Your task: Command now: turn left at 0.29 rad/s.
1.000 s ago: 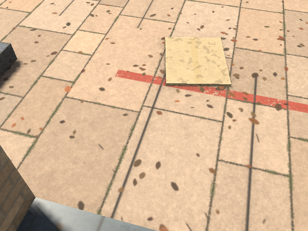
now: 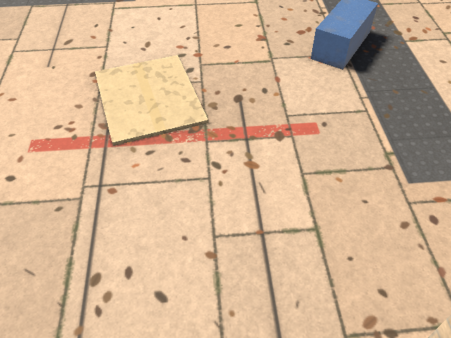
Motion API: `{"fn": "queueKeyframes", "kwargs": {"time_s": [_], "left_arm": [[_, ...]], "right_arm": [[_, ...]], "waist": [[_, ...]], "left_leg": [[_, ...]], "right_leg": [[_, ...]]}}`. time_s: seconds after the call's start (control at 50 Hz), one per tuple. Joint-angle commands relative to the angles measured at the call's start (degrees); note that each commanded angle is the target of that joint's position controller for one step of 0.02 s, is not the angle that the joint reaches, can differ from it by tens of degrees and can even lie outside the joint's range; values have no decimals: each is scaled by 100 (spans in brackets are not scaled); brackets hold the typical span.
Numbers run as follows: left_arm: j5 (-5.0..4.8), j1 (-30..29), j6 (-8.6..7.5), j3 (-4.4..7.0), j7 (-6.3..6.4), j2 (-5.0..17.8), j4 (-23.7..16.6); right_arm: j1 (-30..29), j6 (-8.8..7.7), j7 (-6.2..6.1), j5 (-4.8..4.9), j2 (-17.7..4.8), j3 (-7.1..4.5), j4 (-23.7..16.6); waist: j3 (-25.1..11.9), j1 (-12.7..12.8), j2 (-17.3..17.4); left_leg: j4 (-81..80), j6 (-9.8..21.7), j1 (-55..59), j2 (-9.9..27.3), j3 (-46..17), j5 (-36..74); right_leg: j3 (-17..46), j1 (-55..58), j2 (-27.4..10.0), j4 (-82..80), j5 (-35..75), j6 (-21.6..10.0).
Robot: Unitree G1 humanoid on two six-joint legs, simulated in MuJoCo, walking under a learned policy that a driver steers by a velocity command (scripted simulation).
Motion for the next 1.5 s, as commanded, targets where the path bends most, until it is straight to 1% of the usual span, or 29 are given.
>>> {"fn": "queueKeyframes", "kwargs": {"time_s": [0.02, 0.12, 0.22, 0.26, 0.28, 0.32, 0.36, 0.4, 0.52, 0.58, 0.62, 0.64, 0.66, 0.68, 0.7, 0.74, 0.82, 0.86, 0.96, 1.02, 1.08, 1.1, 1.12, 1.14, 1.2, 1.26, 1.36, 1.42, 1.5], "left_arm": [[115, 530, -77, 473, 355, 1079, -468], [344, 862, -48, 634, 718, 1005, -678], [417, -167, -227, 714, 788, 1196, -796], [461, -186, -271, 649, 672, 878, -812], [484, -76, -302, 579, 674, 484, -1156], [134, -2, -236, 560, 772, 570, -1183], [456, 483, -152, 618, 912, 826, -848], [685, 1131, -34, 454, 704, 545, -672], [502, 1064, 80, 226, 562, 450, -819], [375, 1091, 168, 79, 416, 109, -510], [405, 1906, 152, 158, 83, 237, -1], [-115, 1569, 493, 210, 377, 301, -76], [-253, 1700, 649, 158, 497, 199, 1], [233, 1678, 196, 145, 121, 287, 55], [196, 1838, 34, 195, 113, 339, 185], [322, 576, -18, 388, 371, 909, -234], [423, 1251, -57, 101, 663, 9, 13], [505, 964, -94, 98, 682, 159, -108], [582, 990, 73, -121, 361, -95, -134], [460, 1186, 53, 13, 139, 215, -203], [348, 1823, -46, 262, 252, 533, 50], [619, 2385, -132, 594, 473, 1507, 43], [673, 2519, -277, 630, 368, 1792, -285], [734, 2302, -279, 607, 243, 1294, -257], [141, 936, -114, 493, 45, 733, -388], [432, 668, -170, 400, 154, 590, -374], [303, 1555, -259, 273, 239, 368, -69], [110, 1075, -240, -13, 28, 61, -76], [-16, 410, -320, -77, -121, 679, -2]], "right_arm": [[-425, -252, -266, -11, -529, -89, -689], [-211, -198, -291, -195, -354, -4, -687], [-70, -107, -42, -227, -255, 20, -652], [909, -253, -4, -401, -784, -250, -433], [1394, -413, -106, -384, -1720, -477, -587], [783, -434, 127, -280, -1378, -529, -871], [-230, -328, 245, 90, -769, -354, -1075], [-675, -282, 214, -31, -570, -255, -1150], [-179, -509, 63, -91, -471, -92, -1090], [-349, -461, 234, 252, -245, 90, -1173], [-743, -415, 431, 290, -689, 72, -1180], [-17, 91, -11, 410, -621, -158, -855], [176, 283, -180, 303, -680, -117, -770], [-937, -69, 336, 336, -1209, -82, -1201], [-1201, -70, 527, 309, -1003, -101, -1273], [-624, -29, 335, 318, -1450, -399, -1336], [-295, -154, -111, 57, -1046, -421, -1393], [-5, -230, -314, 23, -1011, -487, -1377], [-915, -350, -555, -187, -1066, -600, -1557], [-1287, -386, -526, -149, -1322, -719, -1679], [-880, -378, -417, -234, -1183, -670, -1406], [-545, -410, -359, -251, -434, -510, -1659], [-606, -447, -445, 38, -446, -477, -2066], [-1199, -339, -508, 206, -715, -550, -2048], [-499, -141, -563, -231, -991, -581, -1631], [-25, 9, -271, -336, -558, -326, -1520], [-271, 60, -334, -194, -653, -198, -1369], [-15, 30, -81, -217, -516, -157, -885], [338, -91, 333, -161, -487, -176, -387]], "waist": [[-500, 582, -106], [-348, 667, -557], [-145, 189, -341], [-307, -292, 214], [-649, -206, 1249], [-50, -338, 605], [-101, 226, 293], [-100, 599, 264], [-470, 199, 374], [-558, 163, 387], [-531, 607, 505], [-800, 48, 449], [-635, 25, 889], [-220, 564, 511], [-535, 598, 101], [-433, -237, 337], [-284, -293, 425], [-201, -468, 570], [-361, -70, 365], [-135, 214, 484], [-358, 319, 34], [-877, 251, -1156], [-979, 477, -718], [-368, 860, -169], [-209, -89, -370], [-410, -239, -169], [-325, 381, -357], [-318, 146, -326], [-292, -204, -574]], "left_leg": [[-96, 376, -956, -43, -146, 1810], [982, 217, -1570, -102, 432, -116], [216, 337, 206, -329, 970, 1232], [-532, 818, 1926, -105, 163, 1624], [-1413, 2048, 2597, 1443, -2524, 3141], [-2026, 2502, 2071, 1878, -3451, 1147], [-1806, 2248, 688, 1182, -2497, 571], [-1810, 2057, -1072, 552, -1737, 552], [-643, 1996, -206, 580, -1661, 2519], [-323, 1607, 275, 589, -1774, 3208], [-256, 1091, -829, 261, -1361, 3640], [-762, 1180, 94, 504, -1069, 5405], [-705, 1196, 327, 542, -1164, 6172], [-313, 1196, -285, 706, -1934, 4493], [-322, 1182, -348, 656, -1832, 4076], [-1041, 1342, 666, 672, -1833, 1761], [-1395, 2675, 613, 1404, -2215, 1703], [-1607, 2886, 993, 1813, -2316, 2475], [-1771, 1970, -89, 1164, -680, 2381], [-1499, 1677, -549, 1114, -297, 1420], [-50, 1254, -1075, 1153, -163, 768], [2121, 499, -2349, 119, 749, -1424], [2714, 179, -3436, -583, -143, -2155], [3138, -27, -3987, -570, -754, -1637], [4343, -123, -3305, -97, -327, -326], [5155, -170, -2448, -190, 19, 823], [5024, -491, -3911, 16, -291, 757], [3998, -625, -3178, 284, -337, 1170], [2331, -682, -244, 299, 451, 1157]], "right_leg": [[1517, 1473, -1454, -1040, 2460, -1235], [1827, 1469, -2469, -1443, 2896, -1670], [789, -387, -2035, -1279, 585, -844], [80, -1845, -1348, 170, -1389, -271], [-441, -2729, -510, 2407, -2160, 435], [898, -3793, -360, 3049, -1594, 767], [555, -3266, -661, 4056, -819, 874], [282, -1965, -742, 4581, 49, 887], [36, -2148, -865, 4505, 93, 1301], [112, -1847, -1280, 2254, -222, 1676], [-416, -160, -1029, 2184, 216, 1599], [-848, 53, -604, 1004, -932, 1029], [-709, 337, -581, 764, -690, 859], [-311, 404, -925, 1052, 1099, 1276], [2, 732, -990, 329, 1574, 1170], [96, -390, -760, -15, 514, 735], [-122, -832, -612, 1130, -68, 778], [-189, -1684, -774, 1864, -1179, 799], [-631, -539, -910, 1505, -247, 910], [-796, -72, -804, 769, 141, 704], [-594, 1621, -567, -953, 1832, 406], [1339, 2894, -1899, -1245, 5031, -895], [3039, 3255, -3061, -1616, 5433, -1857], [2924, 2750, -2987, -1859, 4333, -1826], [1751, 650, -2108, -1704, 3073, -1230], [1271, -552, -1403, -1729, 2016, -955], [1999, 846, -1540, -1463, 933, -1096], [1697, 343, -1338, -1157, 1163, -736], [1216, -1108, -1022, -1303, 968, 204]]}}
